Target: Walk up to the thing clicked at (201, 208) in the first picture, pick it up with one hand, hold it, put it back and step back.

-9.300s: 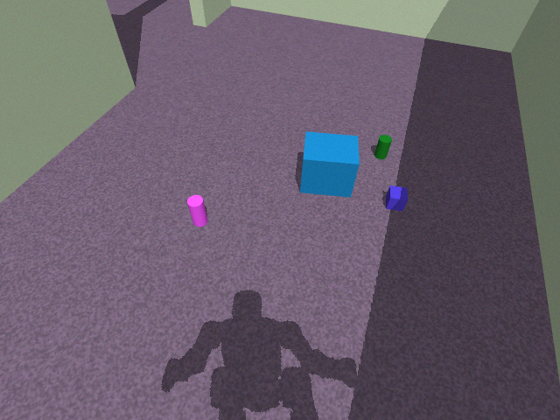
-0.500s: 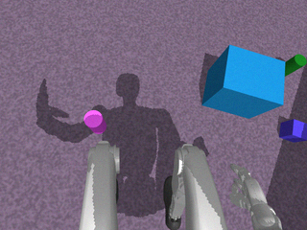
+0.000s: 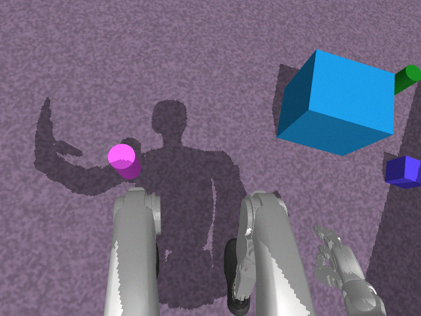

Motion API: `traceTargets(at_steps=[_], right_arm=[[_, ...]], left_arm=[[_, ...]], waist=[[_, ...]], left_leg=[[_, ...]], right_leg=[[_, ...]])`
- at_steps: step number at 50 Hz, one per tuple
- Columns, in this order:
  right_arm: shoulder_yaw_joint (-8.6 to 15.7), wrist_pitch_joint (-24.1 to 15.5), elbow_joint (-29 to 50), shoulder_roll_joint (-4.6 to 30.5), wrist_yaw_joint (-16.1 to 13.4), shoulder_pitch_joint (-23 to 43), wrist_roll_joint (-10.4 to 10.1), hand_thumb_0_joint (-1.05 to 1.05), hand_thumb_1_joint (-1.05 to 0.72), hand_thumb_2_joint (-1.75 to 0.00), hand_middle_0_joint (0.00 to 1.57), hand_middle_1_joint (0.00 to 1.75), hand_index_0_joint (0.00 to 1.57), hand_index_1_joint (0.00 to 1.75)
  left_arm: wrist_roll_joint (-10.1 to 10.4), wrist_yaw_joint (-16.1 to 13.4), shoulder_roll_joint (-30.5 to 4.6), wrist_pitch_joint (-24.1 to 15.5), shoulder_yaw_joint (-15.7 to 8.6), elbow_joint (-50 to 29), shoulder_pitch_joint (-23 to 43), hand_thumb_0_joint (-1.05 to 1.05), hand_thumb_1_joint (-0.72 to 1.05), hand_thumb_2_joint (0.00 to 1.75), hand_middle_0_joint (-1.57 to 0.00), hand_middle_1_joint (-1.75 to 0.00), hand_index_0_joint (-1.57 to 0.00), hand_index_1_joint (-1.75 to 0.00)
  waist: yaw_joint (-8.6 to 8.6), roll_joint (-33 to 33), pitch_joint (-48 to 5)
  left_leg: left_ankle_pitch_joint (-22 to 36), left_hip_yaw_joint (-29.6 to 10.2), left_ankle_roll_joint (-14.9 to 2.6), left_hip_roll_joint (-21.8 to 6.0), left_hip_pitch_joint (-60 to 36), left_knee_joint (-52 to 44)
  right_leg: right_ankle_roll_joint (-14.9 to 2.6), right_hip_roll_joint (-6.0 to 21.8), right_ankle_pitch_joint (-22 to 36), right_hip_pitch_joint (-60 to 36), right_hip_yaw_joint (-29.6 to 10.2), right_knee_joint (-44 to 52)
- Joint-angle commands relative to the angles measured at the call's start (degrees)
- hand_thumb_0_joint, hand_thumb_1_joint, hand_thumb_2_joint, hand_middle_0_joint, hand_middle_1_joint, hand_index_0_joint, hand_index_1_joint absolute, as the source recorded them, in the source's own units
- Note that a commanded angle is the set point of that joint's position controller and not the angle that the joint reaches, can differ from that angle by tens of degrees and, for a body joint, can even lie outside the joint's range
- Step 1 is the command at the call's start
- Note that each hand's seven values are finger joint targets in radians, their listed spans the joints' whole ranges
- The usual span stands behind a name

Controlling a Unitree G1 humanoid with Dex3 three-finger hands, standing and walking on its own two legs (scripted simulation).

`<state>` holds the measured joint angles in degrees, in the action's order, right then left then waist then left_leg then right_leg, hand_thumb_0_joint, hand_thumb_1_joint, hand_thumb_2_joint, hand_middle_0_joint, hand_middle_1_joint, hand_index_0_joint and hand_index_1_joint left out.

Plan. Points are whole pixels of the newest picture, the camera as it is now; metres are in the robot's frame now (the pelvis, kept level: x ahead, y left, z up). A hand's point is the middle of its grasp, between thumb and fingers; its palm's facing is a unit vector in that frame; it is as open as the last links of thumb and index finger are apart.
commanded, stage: go down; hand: left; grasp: from the side
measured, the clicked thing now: (126, 163) +0.43 +0.22 -0.33
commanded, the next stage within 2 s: approach in 0.54 s
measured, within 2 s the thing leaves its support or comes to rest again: neither
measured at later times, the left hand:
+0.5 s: hand out of the picture +0.34 +0.41 -0.03, palm faces +0.15 -0.98 -0.14, open 17.3 cm
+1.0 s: hand (21, 163) +0.36 +0.37 -0.12, palm faces +0.12 -0.99 +0.00, open 17.3 cm
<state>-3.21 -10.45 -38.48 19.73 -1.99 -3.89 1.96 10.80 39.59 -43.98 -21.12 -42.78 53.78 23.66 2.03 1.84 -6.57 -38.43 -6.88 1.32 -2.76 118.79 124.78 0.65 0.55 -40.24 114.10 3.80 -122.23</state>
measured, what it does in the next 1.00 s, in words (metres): lowers itself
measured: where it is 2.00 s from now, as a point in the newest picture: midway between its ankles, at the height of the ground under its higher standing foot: (192, 289)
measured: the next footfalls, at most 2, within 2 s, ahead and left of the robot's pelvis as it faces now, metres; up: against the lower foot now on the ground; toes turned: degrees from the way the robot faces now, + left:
none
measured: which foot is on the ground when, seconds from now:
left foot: down 0.00-1.00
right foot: down 0.00-1.00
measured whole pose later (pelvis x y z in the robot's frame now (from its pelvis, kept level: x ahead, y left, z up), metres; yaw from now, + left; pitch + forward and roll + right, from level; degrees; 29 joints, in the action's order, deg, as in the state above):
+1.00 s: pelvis +0.00 +0.00 -0.07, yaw -3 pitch +27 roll -7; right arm -8.5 -11.9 -39.3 21.0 0.4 0.5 5.9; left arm 17.8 44.7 -43.6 -37.1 -43.7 66.6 29.4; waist 5.1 5.5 -0.3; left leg -39.4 -10.1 1.8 -2.9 126.9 138.2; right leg 1.0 -1.0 -40.1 121.9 5.3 -134.1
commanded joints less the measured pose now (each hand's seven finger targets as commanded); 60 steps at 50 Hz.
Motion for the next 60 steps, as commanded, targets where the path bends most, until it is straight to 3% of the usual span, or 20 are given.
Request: traceTargets(at_steps=[1,4,9,12,21,28,33,35,37,41,45,48,50,51,52,53,55,57,59,60], right_arm=[[4.56,-1.71,4.13,12.84,-0.82,-5.57,-0.44,0.00,-0.91,-0.91,0.20,0.30,0.20,0.30],[4.53,-1.75,4.09,13.19,-0.76,-5.50,-0.49,0.00,-0.91,-0.91,0.20,0.30,0.20,0.30],[4.26,-1.84,3.92,12.97,-0.77,-5.62,-0.48,0.00,-0.91,-0.91,0.20,0.30,0.20,0.30],[4.26,-1.81,3.71,13.15,-0.69,-6.04,-0.33,0.00,-0.92,-0.91,0.20,0.30,0.20,0.30],[4.22,-1.68,3.57,13.80,-0.37,-5.90,-0.37,0.00,-0.91,-0.91,0.20,0.30,0.20,0.30],[3.93,-1.89,3.64,13.96,-0.30,-5.20,-0.37,0.00,-0.92,-0.91,0.20,0.30,0.20,0.30],[3.85,-1.89,3.42,13.91,-0.26,-5.07,-0.29,0.00,-0.90,-0.90,0.20,0.30,0.20,0.30],[3.66,-2.03,3.07,13.80,-0.19,-5.19,-0.20,0.00,-0.91,-0.91,0.20,0.30,0.20,0.30],[3.32,-2.32,2.75,13.59,0.02,-5.15,-0.07,0.00,-0.90,-0.90,0.20,0.30,0.20,0.30],[2.16,-2.89,2.20,13.79,0.52,-3.71,1.23,0.00,-0.90,-0.90,0.20,0.30,0.20,0.30],[0.29,-3.39,2.38,14.15,1.17,-1.83,2.58,0.00,-0.90,-0.90,0.20,0.30,0.20,0.30],[-1.07,-3.01,2.73,15.44,1.65,-0.25,4.07,0.00,-0.89,-0.90,0.20,0.30,0.20,0.30],[-2.27,-2.66,3.23,15.83,2.00,1.67,5.00,0.00,-0.89,-0.90,0.20,0.30,0.20,0.30],[-2.44,-2.33,2.91,16.40,2.10,1.96,5.61,0.00,-0.89,-0.90,0.20,0.30,0.20,0.30],[-3.06,-1.89,3.07,16.77,2.24,2.69,6.04,0.00,-0.89,-0.90,0.20,0.30,0.20,0.30],[-3.97,-1.67,3.38,16.52,2.54,3.30,6.36,0.00,-0.90,-0.90,0.20,0.30,0.20,0.30],[-4.84,-0.87,3.46,17.75,2.59,4.55,7.53,0.00,-0.90,-0.90,0.20,0.30,0.20,0.30],[-6.12,-0.03,3.30,18.29,2.80,4.99,8.54,0.00,-0.91,-0.91,0.20,0.30,0.20,0.30],[-6.88,0.71,3.17,18.95,2.95,6.43,9.51,0.00,-0.91,-0.90,0.20,0.30,0.20,0.30],[-7.70,0.87,4.11,18.63,3.21,7.61,9.77,0.00,-0.91,-0.90,0.20,0.30,0.20,0.30]], left_arm=[[2.43,-0.47,-23.43,-3.41,-5.23,-10.64,8.74,0.00,-0.53,0.12,-0.04,-0.10,-0.03,-0.10],[2.48,-0.34,-24.31,-3.55,-5.85,-10.26,7.63,0.00,-0.52,0.12,-0.04,-0.09,-0.03,-0.10],[3.10,0.32,-22.87,-3.53,-5.03,-8.82,8.28,0.00,-0.51,0.13,-0.04,-0.10,-0.03,-0.11],[2.77,0.39,-25.26,-3.87,-6.27,-10.18,8.83,0.00,-0.54,0.11,-0.05,-0.09,-0.03,-0.10],[3.26,1.41,-23.12,-4.60,-5.52,-8.78,9.47,0.00,-0.53,0.11,-0.04,-0.09,-0.03,-0.09],[4.08,1.81,-25.81,-5.10,-7.09,-9.75,10.07,0.00,-0.53,0.10,-0.04,-0.08,-0.03,-0.08],[4.84,2.48,-23.96,-5.30,-6.57,-9.46,9.12,0.00,-0.54,0.09,-0.06,-0.08,-0.03,-0.11],[5.23,3.12,-21.50,-5.63,-5.18,-7.25,10.42,0.00,-0.54,0.07,-0.06,-0.09,-0.04,-0.11],[6.39,3.64,-18.27,-6.80,-4.76,-3.57,9.42,0.00,-0.52,0.08,-0.06,-0.10,-0.04,-0.12],[8.29,4.94,-17.02,-11.92,-4.66,-1.00,10.79,0.00,-0.52,0.07,-0.07,-0.09,-0.04,-0.11],[9.29,5.42,-14.71,-17.12,-2.28,3.63,13.43,0.00,-0.51,0.08,-0.06,-0.10,-0.04,-0.11],[8.66,4.89,-18.56,-20.82,-3.81,5.84,13.19,0.00,-0.49,0.09,-0.06,-0.10,-0.04,-0.11],[8.56,4.75,-17.40,-23.37,-2.20,5.08,14.49,0.00,-0.47,0.09,-0.05,-0.09,-0.03,-0.11],[8.12,4.31,-20.53,-24.23,-4.54,5.80,13.39,0.00,-0.46,0.09,-0.06,-0.09,-0.04,-0.11],[7.82,3.89,-21.67,-25.17,-4.36,5.53,14.45,0.00,-0.46,0.09,-0.06,-0.09,-0.03,-0.10],[7.77,3.91,-18.70,-25.90,-1.75,6.51,14.85,0.00,-0.44,0.09,-0.06,-0.09,-0.03,-0.11],[7.00,2.83,-23.87,-27.86,-4.68,5.29,15.31,0.00,-0.46,0.09,-0.06,-0.09,-0.03,-0.10],[6.46,2.10,-21.49,-29.16,-2.80,7.57,15.33,0.00,-0.48,0.08,-0.06,-0.09,-0.04,-0.10],[6.45,1.17,-19.86,-30.49,-1.98,9.67,14.50,0.00,-0.47,0.08,-0.06,-0.10,-0.04,-0.11],[6.61,0.87,-15.33,-31.05,1.50,11.16,15.35,0.00,-0.48,0.08,-0.06,-0.09,-0.04,-0.10]], waist=[[-2.34,-12.41,-33.56],[-3.06,-13.32,-33.58],[-1.71,-11.51,-32.67],[-2.62,-13.01,-34.31],[-1.56,-14.18,-31.87],[-2.22,-13.46,-33.18],[-2.08,-13.46,-33.99],[-0.25,-12.80,-31.17],[0.84,-8.73,-28.41],[1.26,-7.02,-27.75],[3.03,-6.58,-26.02],[2.40,-8.84,-26.16],[2.82,-10.87,-26.04],[1.99,-12.10,-26.29],[2.55,-13.16,-25.87],[3.30,-13.65,-25.36],[2.91,-16.24,-27.03],[5.20,-17.67,-26.25],[5.91,-19.29,-24.23],[7.50,-18.03,-22.58]], left_leg=[[4.50,3.05,-2.57,0.60,-25.84,-15.92],[4.05,2.67,-2.39,0.50,-26.51,-16.28],[5.88,3.63,-2.79,0.80,-24.12,-14.07],[5.91,3.43,-2.58,0.66,-25.23,-14.17],[4.17,1.89,-2.31,0.49,-25.68,-14.22],[4.37,3.08,-2.61,0.85,-23.51,-12.49],[6.25,3.28,-2.55,0.88,-23.85,-11.31],[5.56,2.73,-2.55,0.75,-22.54,-10.57],[5.38,2.78,-2.92,0.87,-18.82,-8.67],[7.01,2.95,-2.84,0.59,-16.48,-4.78],[4.94,2.33,-2.60,0.37,-13.86,-1.72],[4.42,2.09,-2.08,0.06,-14.53,-0.13],[4.28,1.82,-1.71,-0.23,-15.58,0.83],[4.58,1.66,-1.53,-0.38,-15.57,1.26],[4.24,1.47,-1.48,-0.51,-15.36,1.80],[4.09,1.01,-1.28,-0.66,-15.91,2.01],[5.92,0.55,-1.00,-0.96,-17.79,3.26],[7.73,-0.47,-0.56,-1.25,-18.91,4.19],[7.50,-1.25,-0.27,-1.49,-19.49,4.72],[6.82,-1.83,-0.22,-1.54,-18.83,4.94]], right_leg=[[-3.00,-1.80,5.76,-13.66,1.44,12.85],[-3.11,-1.87,5.55,-12.77,1.69,11.93],[-2.89,-1.86,6.51,-13.13,1.29,12.34],[-3.06,-1.89,6.60,-13.29,1.52,11.41],[-3.19,-1.75,5.85,-8.54,2.45,9.06],[-3.11,-1.94,5.39,-9.80,2.02,8.89],[-3.12,-1.95,7.05,-9.92,1.88,8.22],[-3.09,-1.99,6.53,-8.07,2.43,7.63],[-2.75,-2.22,6.45,-8.80,2.65,7.85],[-2.61,-2.67,7.84,-9.05,2.79,5.65],[-2.56,-3.24,6.51,-8.15,3.87,3.40],[-2.71,-3.72,5.93,-7.88,4.85,1.46],[-2.75,-3.93,6.20,-7.11,5.54,-0.11],[-2.71,-4.04,6.47,-7.66,5.81,-0.88],[-2.69,-4.16,6.37,-7.16,6.10,-1.56],[-2.71,-4.33,6.32,-6.67,6.61,-2.28],[-2.59,-4.39,8.23,-7.81,7.01,-3.50],[-2.61,-4.44,10.15,-7.66,8.03,-5.17],[-2.59,-4.54,10.12,-6.28,8.74,-5.99],[-2.54,-4.63,9.74,-5.39,9.46,-6.20]])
